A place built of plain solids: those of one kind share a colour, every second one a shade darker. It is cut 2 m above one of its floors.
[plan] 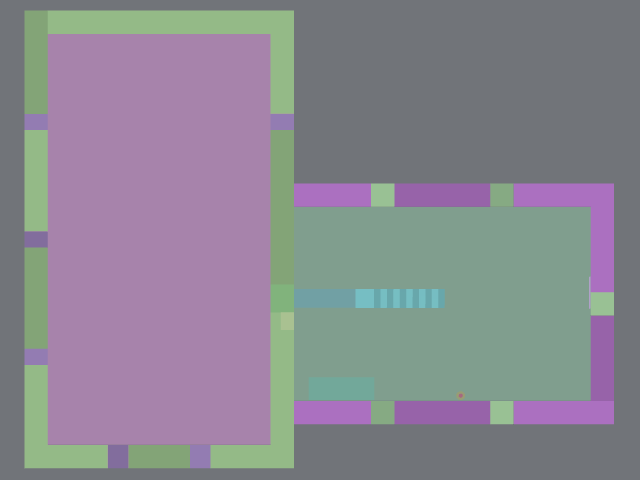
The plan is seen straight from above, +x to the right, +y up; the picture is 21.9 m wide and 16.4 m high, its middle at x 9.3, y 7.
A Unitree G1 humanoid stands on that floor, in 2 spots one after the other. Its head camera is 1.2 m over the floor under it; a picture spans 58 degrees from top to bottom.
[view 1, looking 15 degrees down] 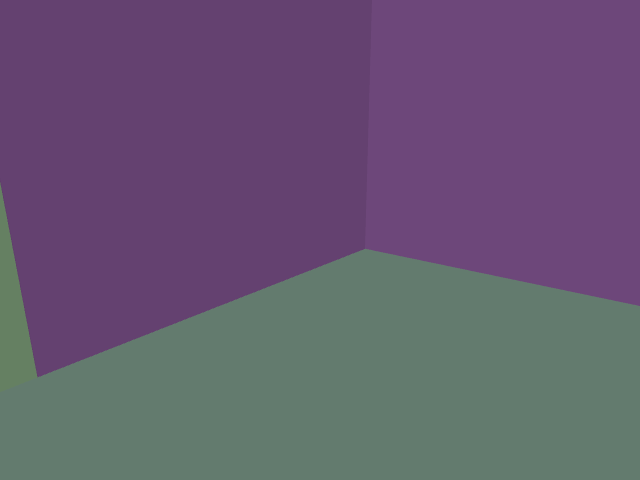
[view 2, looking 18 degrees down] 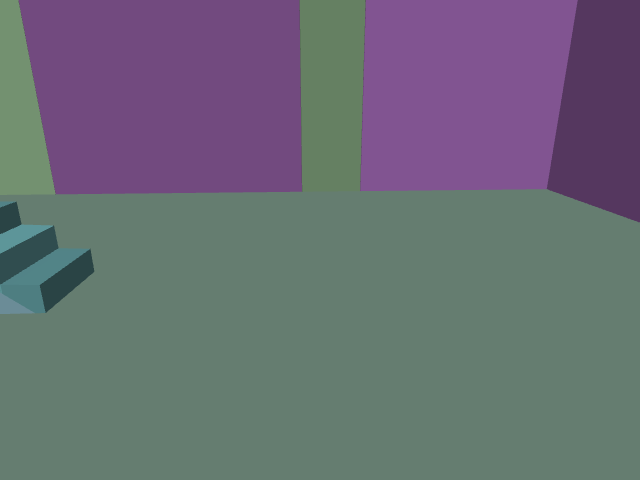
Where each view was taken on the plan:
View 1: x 16.29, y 5.01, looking -51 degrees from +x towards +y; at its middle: wall_vestibule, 3.72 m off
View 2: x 15.05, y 2.30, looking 87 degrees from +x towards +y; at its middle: floor_vestibule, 3.88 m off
